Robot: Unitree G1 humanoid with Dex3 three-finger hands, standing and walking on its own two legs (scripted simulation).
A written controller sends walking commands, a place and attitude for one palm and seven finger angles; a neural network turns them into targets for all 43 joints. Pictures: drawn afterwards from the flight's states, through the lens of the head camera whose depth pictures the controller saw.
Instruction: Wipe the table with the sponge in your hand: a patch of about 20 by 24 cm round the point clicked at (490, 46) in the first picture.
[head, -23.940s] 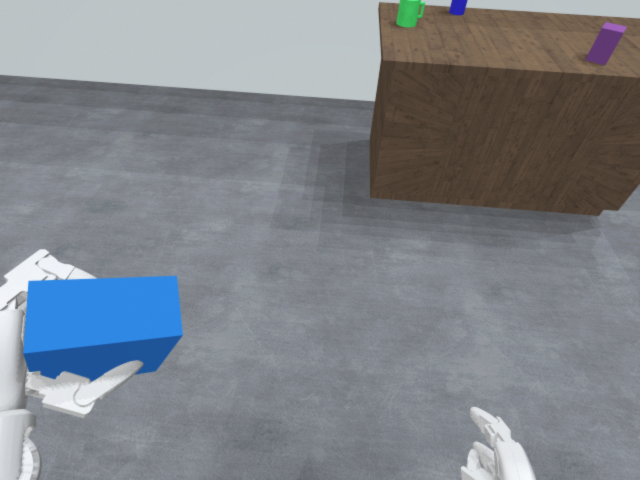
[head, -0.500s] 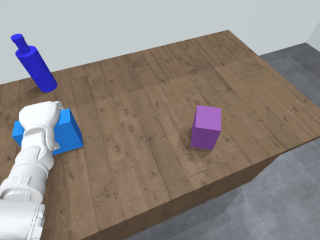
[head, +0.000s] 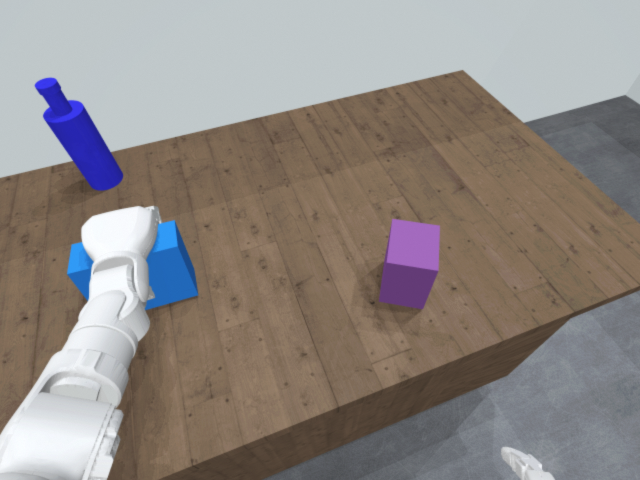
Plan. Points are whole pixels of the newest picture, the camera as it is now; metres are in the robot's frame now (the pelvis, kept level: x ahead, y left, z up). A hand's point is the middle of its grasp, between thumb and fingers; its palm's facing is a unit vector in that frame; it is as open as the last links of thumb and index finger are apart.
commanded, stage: wipe back along the middle lane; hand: left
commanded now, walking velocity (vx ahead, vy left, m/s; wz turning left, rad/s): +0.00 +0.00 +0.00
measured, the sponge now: (143, 278) +0.38 +0.29 -0.01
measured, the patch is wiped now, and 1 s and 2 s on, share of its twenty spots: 0.55 0.65 0.65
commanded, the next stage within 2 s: slide across to the third lane in 1.54 s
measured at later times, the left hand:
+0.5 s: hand (134, 287) +0.35 +0.28 +0.02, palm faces -0.06 -0.02 -1.00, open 10.0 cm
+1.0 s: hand (139, 318) +0.30 +0.26 +0.02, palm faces -0.03 -0.03 -1.00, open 10.0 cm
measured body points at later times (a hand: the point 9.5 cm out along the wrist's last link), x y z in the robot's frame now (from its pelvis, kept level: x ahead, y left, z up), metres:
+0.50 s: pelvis +0.00 +0.01 +0.00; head +0.03 -0.01 +0.45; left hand +0.34 +0.28 +0.08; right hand +0.17 -0.25 -0.12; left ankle -0.01 +0.15 -0.73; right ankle -0.01 -0.14 -0.73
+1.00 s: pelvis +0.00 +0.00 +0.00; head +0.01 -0.02 +0.45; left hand +0.30 +0.25 +0.08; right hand +0.21 -0.22 -0.10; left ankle -0.01 +0.15 -0.73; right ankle -0.01 -0.14 -0.73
